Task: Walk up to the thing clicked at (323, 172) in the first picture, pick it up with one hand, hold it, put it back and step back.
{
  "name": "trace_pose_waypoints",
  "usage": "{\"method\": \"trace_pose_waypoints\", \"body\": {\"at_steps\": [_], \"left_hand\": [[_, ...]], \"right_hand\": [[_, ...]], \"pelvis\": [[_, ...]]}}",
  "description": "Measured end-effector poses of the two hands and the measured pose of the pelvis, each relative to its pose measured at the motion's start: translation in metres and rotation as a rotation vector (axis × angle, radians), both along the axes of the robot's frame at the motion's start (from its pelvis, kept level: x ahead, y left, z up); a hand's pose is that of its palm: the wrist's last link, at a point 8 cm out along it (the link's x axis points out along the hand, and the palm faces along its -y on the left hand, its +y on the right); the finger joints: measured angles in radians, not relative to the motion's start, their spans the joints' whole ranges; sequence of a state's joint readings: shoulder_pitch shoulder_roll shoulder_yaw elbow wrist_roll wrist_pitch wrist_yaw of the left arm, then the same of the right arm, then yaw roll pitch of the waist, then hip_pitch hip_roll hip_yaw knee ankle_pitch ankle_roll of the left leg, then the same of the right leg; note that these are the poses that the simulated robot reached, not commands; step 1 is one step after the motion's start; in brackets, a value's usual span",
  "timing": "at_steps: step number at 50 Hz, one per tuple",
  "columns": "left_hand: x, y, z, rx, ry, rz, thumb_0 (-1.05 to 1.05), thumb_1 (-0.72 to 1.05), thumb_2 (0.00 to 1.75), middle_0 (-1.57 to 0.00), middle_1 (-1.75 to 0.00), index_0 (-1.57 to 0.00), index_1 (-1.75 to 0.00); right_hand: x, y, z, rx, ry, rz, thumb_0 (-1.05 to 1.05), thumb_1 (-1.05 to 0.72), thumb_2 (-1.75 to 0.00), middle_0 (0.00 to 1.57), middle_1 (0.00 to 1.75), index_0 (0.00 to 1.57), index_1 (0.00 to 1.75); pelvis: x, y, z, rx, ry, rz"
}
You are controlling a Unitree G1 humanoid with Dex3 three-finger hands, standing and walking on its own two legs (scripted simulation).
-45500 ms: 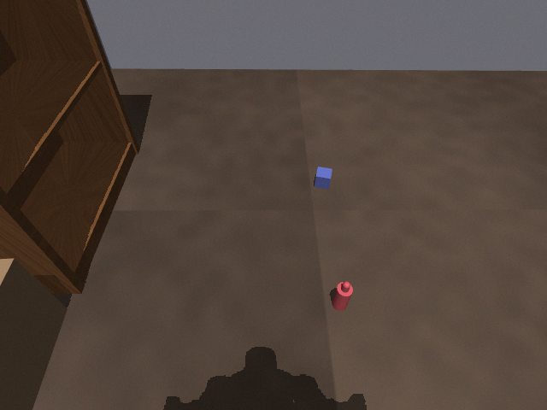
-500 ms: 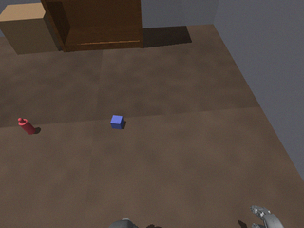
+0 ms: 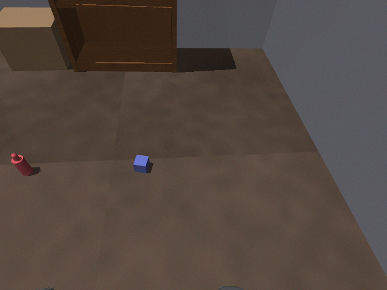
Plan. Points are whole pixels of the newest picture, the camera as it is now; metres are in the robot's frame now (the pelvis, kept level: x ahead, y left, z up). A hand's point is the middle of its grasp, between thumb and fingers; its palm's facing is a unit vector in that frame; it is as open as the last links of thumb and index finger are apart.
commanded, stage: walk up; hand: left
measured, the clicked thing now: (141, 164) +0.91 +0.25 -0.73
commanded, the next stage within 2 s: stand in 0.74 s
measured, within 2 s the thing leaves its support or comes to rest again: neither
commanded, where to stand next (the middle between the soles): +0.52 +0.02 m, yaw -2 degrees
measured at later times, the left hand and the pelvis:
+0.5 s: hand out of the picture +0.12 +0.25 -0.15, palm faces +0.07 -0.94 -0.34, open 7.4 cm; pelvis +0.03 -0.01 +0.00, yaw +2 degrees
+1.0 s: hand out of the picture +0.09 +0.24 -0.14, palm faces +0.04 -0.94 -0.34, open 7.4 cm; pelvis +0.03 -0.02 +0.01, yaw +3 degrees
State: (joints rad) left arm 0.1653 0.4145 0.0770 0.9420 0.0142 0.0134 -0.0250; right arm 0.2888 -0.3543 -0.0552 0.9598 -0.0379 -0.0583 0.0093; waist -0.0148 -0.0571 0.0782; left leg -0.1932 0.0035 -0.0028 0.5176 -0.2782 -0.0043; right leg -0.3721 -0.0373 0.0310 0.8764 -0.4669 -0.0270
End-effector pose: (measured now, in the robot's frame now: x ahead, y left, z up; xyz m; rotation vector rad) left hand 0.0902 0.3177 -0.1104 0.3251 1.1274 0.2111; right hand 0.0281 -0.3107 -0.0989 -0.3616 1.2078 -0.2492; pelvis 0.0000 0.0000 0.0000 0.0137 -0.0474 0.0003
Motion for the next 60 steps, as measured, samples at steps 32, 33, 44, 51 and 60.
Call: {"method": "trace_pose_waypoints", "body": {"at_steps": [32, 33, 44, 51, 60], "left_hand": [[0.016, -0.022, -0.004, -0.03, 0.016, 0.086, 0.01, 0.9, 0.9, -0.2, -0.3, -0.2, -0.3], [0.015, -0.022, -0.003, -0.031, 0.018, 0.088, 0.01, 0.9, 0.9, -0.2, -0.3, -0.2, -0.3], [-0.003, -0.031, 0.003, -0.031, 0.069, 0.085, 0.01, 0.9, 0.9, -0.2, -0.3, -0.2, -0.3], [-0.012, -0.036, 0.006, -0.024, 0.098, 0.077, 0.01, 0.9, 0.9, -0.2, -0.3, -0.2, -0.3], [-0.013, -0.041, 0.007, -0.014, 0.122, 0.065, 0.01, 0.9, 0.9, -0.2, -0.3, -0.2, -0.3]], "right_hand": [[0.103, 0.009, -0.011, 0.045, -0.017, 0.089, 0.0, -0.91, -0.89, 0.21, 0.3, 0.2, 0.3], [0.106, 0.01, -0.01, 0.047, -0.022, 0.092, 0.0, -0.91, -0.89, 0.21, 0.3, 0.2, 0.3], [0.122, 0.013, -0.004, 0.082, -0.074, 0.106, 0.0, -0.91, -0.89, 0.21, 0.3, 0.2, 0.3], [0.108, 0.006, -0.007, 0.093, -0.037, 0.091, 0.0, -0.91, -0.89, 0.21, 0.3, 0.2, 0.3], [0.081, -0.007, -0.013, 0.088, 0.038, 0.058, 0.0, -0.91, -0.89, 0.21, 0.3, 0.2, 0.3]], "pelvis": [[0.028, -0.01, 0.002, -0.017, 0.012, 0.045], [0.028, -0.01, 0.003, -0.017, 0.011, 0.046], [0.029, -0.014, 0.011, -0.011, 0.002, 0.046], [0.027, -0.019, 0.013, -0.009, 0.006, 0.045], [0.028, -0.025, 0.014, -0.008, 0.015, 0.043]]}}
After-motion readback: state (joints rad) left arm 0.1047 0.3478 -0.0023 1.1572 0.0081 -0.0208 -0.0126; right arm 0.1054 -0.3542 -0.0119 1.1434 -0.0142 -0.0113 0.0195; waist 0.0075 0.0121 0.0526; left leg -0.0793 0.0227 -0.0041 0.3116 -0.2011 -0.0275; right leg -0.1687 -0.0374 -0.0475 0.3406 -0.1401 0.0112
